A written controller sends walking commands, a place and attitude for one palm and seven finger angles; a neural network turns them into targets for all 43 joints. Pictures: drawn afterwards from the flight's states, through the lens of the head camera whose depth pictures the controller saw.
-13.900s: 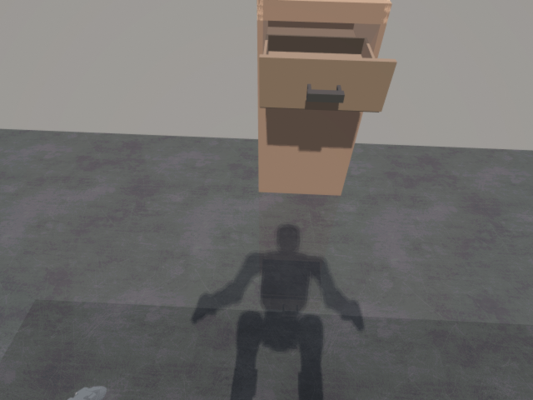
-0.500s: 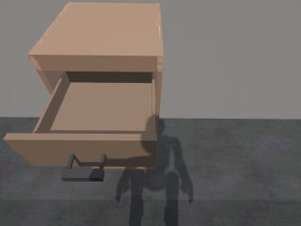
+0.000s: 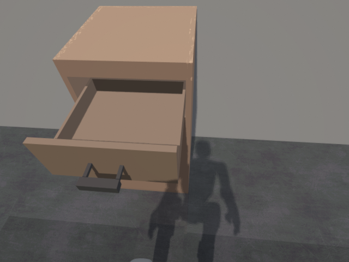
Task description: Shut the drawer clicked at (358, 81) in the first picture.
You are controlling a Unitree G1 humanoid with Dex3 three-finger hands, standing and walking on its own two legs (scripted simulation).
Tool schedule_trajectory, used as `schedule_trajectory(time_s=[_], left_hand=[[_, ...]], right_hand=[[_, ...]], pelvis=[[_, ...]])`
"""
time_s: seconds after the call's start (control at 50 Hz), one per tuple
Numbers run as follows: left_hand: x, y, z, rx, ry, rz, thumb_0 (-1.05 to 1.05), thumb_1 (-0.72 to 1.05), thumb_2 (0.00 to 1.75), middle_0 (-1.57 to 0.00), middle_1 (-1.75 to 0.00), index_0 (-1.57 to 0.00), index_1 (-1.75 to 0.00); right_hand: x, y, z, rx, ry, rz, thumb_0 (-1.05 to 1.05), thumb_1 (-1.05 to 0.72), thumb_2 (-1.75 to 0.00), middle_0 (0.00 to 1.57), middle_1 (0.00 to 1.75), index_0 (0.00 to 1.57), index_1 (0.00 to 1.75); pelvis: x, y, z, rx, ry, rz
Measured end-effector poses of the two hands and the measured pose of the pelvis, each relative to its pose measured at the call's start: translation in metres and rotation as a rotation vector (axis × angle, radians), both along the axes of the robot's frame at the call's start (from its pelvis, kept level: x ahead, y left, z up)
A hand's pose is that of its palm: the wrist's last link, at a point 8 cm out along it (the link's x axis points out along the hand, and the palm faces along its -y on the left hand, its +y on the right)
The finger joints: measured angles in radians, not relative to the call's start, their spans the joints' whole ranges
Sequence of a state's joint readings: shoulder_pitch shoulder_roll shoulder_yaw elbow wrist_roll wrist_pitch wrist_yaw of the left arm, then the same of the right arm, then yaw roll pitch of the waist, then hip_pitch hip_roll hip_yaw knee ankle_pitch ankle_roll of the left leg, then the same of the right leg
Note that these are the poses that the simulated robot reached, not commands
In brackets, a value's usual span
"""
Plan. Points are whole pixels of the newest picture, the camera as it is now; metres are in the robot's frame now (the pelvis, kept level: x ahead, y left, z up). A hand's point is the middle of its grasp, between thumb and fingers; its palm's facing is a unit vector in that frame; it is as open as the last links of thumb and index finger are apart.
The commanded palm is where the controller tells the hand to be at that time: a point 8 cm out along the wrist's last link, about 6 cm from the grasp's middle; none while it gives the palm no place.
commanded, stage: come to a stop and stand still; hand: left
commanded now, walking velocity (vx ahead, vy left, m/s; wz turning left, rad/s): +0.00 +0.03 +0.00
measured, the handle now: (102, 176) +0.31 +0.23 -0.02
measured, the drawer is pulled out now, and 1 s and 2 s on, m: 0.28 0.28 0.28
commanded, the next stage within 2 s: look again from close up in 0.84 s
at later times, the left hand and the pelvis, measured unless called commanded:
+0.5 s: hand out of the picture +0.00 +0.22 -0.18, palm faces +0.04 -0.98 -0.17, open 7.4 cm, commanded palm none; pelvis +0.01 +0.06 -0.01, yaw +0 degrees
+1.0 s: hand out of the picture -0.01 +0.22 -0.18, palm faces +0.02 -0.99 -0.17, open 7.4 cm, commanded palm none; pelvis +0.01 +0.07 -0.01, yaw +0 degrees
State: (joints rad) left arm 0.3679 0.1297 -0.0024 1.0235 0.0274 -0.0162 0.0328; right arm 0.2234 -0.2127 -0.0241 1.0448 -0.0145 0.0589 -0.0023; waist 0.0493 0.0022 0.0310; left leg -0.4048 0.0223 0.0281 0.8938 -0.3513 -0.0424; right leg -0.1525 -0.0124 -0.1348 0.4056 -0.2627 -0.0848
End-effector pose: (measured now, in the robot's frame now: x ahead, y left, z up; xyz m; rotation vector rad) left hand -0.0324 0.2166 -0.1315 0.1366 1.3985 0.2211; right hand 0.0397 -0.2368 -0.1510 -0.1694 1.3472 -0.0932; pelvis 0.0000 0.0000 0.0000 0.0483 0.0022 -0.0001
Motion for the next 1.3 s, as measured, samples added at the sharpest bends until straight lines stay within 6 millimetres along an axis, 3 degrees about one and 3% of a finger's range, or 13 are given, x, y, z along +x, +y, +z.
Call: schedule_trajectory(time_s=[0.14, 0.26, 0.4, 0.56, 0.7, 0.82, 0.94, 1.06, 1.3], left_hand=[[-0.02, 0.017, -0.01, -0.013, 0.059, 0.027, 0.0, 0.9, 0.9, -0.2, -0.3, -0.2, -0.3], [-0.012, 0.041, -0.027, -0.023, 0.067, 0.03, 0.0, 0.9, 0.9, -0.2, -0.3, -0.2, -0.3], [0.016, 0.05, -0.023, -0.044, 0.011, -0.009, 0.0, 0.91, 0.9, -0.2, -0.3, -0.2, -0.3], [0.037, 0.057, -0.022, -0.056, -0.014, -0.043, 0.0, 0.91, 0.9, -0.2, -0.3, -0.2, -0.3], [0.038, 0.062, -0.021, -0.052, -0.002, -0.047, 0.0, 0.91, 0.9, -0.2, -0.3, -0.2, -0.3], [0.03, 0.061, -0.02, -0.055, 0.028, -0.04, 0.0, 0.91, 0.9, -0.2, -0.3, -0.2, -0.3], [0.02, 0.055, -0.02, -0.065, 0.057, -0.03, 0.0, 0.91, 0.9, -0.2, -0.3, -0.2, -0.3], [0.017, 0.056, -0.025, -0.062, 0.055, -0.046, 0.0, 0.91, 0.9, -0.2, -0.3, -0.2, -0.3], [0.053, 0.067, -0.022, -0.019, -0.036, -0.065, 0.0, 0.91, 0.9, -0.2, -0.3, -0.2, -0.3]], right_hand=[[0.02, 0.024, 0.002, 0.003, -0.048, 0.026, 0.01, -0.91, -0.9, 0.2, 0.3, 0.19, 0.3], [0.023, 0.045, 0.002, -0.03, -0.081, 0.024, 0.0, -0.94, -0.9, 0.2, 0.3, 0.2, 0.3], [0.005, 0.057, 0.005, -0.042, -0.044, 0.001, 0.0, -0.95, -0.9, 0.2, 0.3, 0.2, 0.3], [-0.03, 0.075, 0.003, -0.019, 0.033, -0.04, 0.01, -0.94, -0.9, 0.2, 0.3, 0.2, 0.3], [-0.054, 0.096, 0.0, 0.021, 0.096, -0.069, 0.01, -0.92, -0.9, 0.2, 0.3, 0.2, 0.3], [-0.061, 0.108, -0.002, 0.044, 0.115, -0.086, 0.01, -0.91, -0.9, 0.2, 0.3, 0.2, 0.3], [-0.057, 0.109, -0.002, 0.046, 0.106, -0.092, 0.01, -0.91, -0.9, 0.2, 0.3, 0.2, 0.3], [-0.049, 0.096, -0.007, 0.024, 0.084, -0.06, 0.02, -0.92, -0.9, 0.2, 0.3, 0.2, 0.3], [-0.01, 0.075, -0.007, -0.013, -0.021, -0.043, 0.02, -0.93, -0.9, 0.2, 0.3, 0.2, 0.3]], pelvis=[[0.001, 0.015, -0.004, -0.017, -0.005, 0.009], [0.006, 0.033, -0.013, -0.034, -0.017, 0.005], [0.01, 0.048, -0.007, -0.045, -0.016, -0.002], [0.012, 0.059, -0.005, -0.046, -0.017, -0.006], [0.014, 0.064, -0.005, -0.046, -0.017, -0.009], [0.015, 0.066, -0.005, -0.045, -0.015, -0.013], [0.017, 0.067, -0.005, -0.045, -0.013, -0.017], [0.013, 0.069, -0.011, -0.06, 0.011, 0.0], [0.022, 0.065, -0.013, -0.047, -0.006, -0.01]])
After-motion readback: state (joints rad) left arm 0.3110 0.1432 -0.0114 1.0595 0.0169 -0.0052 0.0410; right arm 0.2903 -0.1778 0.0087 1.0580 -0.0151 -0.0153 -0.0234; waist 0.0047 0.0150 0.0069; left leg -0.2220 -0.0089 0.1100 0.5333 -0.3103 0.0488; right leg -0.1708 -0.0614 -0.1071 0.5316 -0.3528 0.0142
